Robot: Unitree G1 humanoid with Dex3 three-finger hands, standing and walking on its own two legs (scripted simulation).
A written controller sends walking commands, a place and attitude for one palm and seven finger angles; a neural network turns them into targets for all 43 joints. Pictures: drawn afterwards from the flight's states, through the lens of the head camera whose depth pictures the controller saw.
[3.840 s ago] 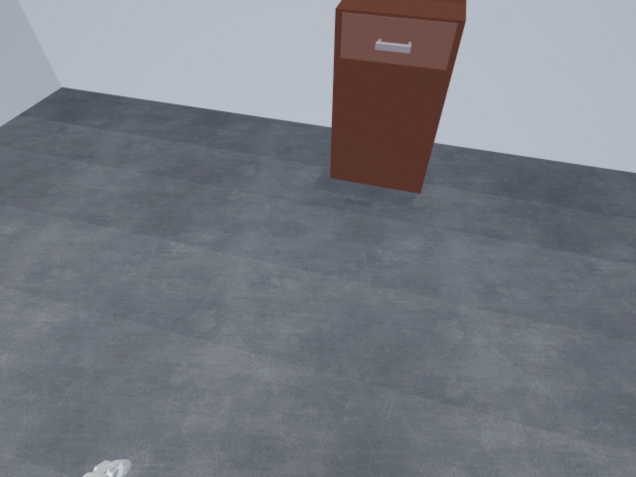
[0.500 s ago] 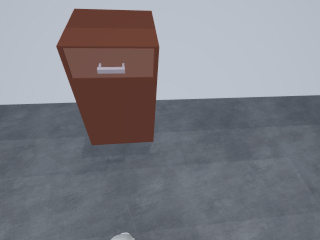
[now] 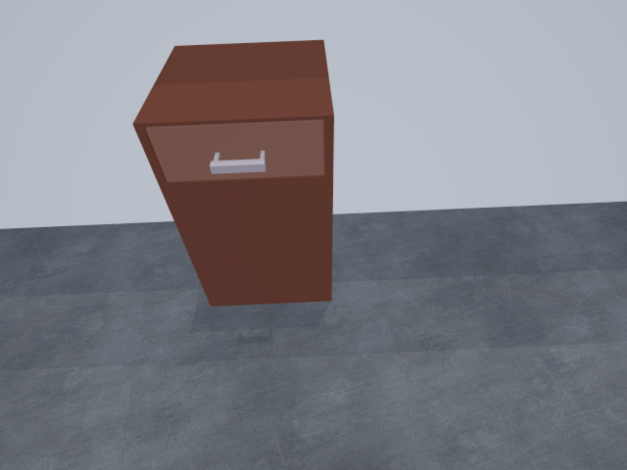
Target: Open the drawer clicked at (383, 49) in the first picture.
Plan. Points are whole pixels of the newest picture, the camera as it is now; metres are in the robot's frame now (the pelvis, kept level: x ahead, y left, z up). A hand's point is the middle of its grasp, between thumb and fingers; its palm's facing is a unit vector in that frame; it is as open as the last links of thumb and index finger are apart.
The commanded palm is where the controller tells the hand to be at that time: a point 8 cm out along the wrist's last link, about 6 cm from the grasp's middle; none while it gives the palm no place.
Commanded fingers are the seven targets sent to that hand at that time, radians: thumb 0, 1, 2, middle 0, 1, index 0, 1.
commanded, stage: take the last steps up to it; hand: left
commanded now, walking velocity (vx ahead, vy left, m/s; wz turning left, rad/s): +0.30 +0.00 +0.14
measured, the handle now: (239, 160) +0.79 +0.22 -0.07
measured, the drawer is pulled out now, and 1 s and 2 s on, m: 0.00 0.00 0.00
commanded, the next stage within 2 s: come to a stop and stand still in 0.90 s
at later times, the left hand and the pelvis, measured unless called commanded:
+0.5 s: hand out of the picture +0.02 +0.20 -0.16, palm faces +0.13 -0.98 -0.16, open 7.4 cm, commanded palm none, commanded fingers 0.00 0.90 0.90 -0.20 -0.30 -0.20 -0.30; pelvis +0.07 +0.02 +0.01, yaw +5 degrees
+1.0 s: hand (222, 430) +0.22 +0.16 -0.16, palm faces +0.14 -0.98 -0.16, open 7.3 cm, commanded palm none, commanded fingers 0.00 0.90 0.90 -0.20 -0.30 -0.20 -0.30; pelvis +0.23 +0.00 +0.01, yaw +5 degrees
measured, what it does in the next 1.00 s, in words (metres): walks ahead: left foot, then right foot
